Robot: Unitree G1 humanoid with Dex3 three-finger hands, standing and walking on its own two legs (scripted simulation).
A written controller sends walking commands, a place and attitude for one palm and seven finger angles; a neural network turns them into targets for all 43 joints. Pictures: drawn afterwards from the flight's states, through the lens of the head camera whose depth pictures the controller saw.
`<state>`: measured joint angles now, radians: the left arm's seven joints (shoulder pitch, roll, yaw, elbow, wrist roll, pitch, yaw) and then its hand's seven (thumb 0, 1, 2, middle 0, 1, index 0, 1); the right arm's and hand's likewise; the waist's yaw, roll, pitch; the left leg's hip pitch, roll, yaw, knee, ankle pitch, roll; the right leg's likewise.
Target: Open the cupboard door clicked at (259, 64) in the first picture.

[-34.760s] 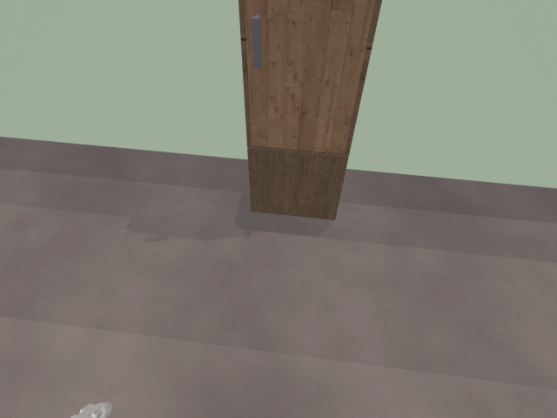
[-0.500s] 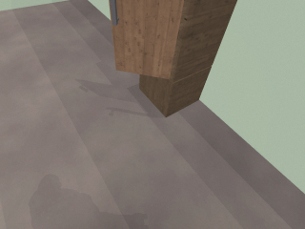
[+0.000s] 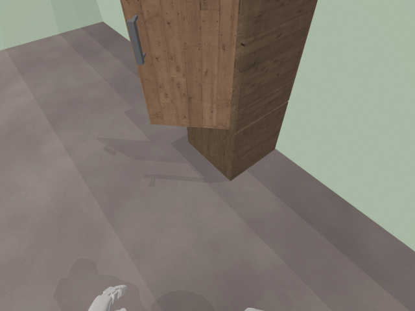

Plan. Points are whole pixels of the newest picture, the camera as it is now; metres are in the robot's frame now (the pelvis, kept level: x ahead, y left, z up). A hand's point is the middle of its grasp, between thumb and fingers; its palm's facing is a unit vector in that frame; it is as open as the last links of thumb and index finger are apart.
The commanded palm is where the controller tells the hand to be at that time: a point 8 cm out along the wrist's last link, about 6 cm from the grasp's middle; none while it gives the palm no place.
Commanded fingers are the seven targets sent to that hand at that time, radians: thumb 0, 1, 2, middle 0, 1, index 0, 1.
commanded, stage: take the last steps up to it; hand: left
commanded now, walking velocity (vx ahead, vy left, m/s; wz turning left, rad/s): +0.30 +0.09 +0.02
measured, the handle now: (138, 40) +0.93 +0.25 +0.08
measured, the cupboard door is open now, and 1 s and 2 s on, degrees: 44 44 44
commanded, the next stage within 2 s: come to a stop and stand still in 0.78 s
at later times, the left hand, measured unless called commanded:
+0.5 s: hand out of the picture +0.09 +0.25 -0.18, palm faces +0.13 -0.98 -0.17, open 7.3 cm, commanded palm none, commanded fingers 0.00 0.90 0.90 -0.20 -0.30 -0.20 -0.30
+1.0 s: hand (126, 195) +0.45 +0.25 -0.16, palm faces -0.02 -0.98 -0.20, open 7.4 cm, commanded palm none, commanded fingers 0.00 0.90 0.90 -0.20 -0.30 -0.20 -0.30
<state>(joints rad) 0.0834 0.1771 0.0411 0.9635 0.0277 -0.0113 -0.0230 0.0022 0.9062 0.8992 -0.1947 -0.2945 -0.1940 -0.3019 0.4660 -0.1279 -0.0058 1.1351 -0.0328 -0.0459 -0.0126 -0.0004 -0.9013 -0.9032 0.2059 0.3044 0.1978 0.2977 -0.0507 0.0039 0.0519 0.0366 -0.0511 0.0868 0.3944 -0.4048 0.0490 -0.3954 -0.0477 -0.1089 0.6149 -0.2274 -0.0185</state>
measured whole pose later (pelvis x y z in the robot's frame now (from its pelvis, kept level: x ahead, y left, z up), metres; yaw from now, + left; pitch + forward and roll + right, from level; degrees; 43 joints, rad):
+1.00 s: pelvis +0.33 +0.08 +0.00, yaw +0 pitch -2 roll -1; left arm 0.11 0.16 0.03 0.99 0.02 -0.04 0.01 0.00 0.91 0.90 -0.20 -0.29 -0.20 -0.30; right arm 0.37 -0.16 -0.02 1.13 -0.01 0.01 -0.03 0.00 -0.91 -0.90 0.20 0.30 0.19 0.30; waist -0.05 0.03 0.08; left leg -0.25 0.03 0.08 0.85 -0.55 -0.01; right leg -0.30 -0.02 -0.13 0.57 -0.25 -0.04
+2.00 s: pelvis +0.33 +0.11 +0.01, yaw -2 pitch +0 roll -1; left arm 0.25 0.18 -0.01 1.11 0.02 -0.02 0.05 0.00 0.91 0.90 -0.20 -0.29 -0.20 -0.30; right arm 0.26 -0.18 0.00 1.08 -0.02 -0.01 -0.02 0.00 -0.91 -0.90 0.20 0.30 0.20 0.30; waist -0.01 0.00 0.04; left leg -0.20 -0.01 0.07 0.47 -0.27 0.04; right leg -0.20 -0.02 -0.03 0.45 -0.24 0.01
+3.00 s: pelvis +0.35 +0.10 +0.00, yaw -6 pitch -1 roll +0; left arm 0.36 0.14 0.03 1.06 0.03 -0.03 0.01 0.00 0.91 0.90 -0.20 -0.29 -0.20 -0.30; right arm 0.41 -0.13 0.00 1.10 -0.02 -0.04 -0.02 0.00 -0.90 -0.90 0.20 0.30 0.20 0.30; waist 0.00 -0.02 0.02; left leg -0.18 0.01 0.12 0.57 -0.36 0.03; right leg -0.26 -0.01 -0.05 0.58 -0.27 -0.04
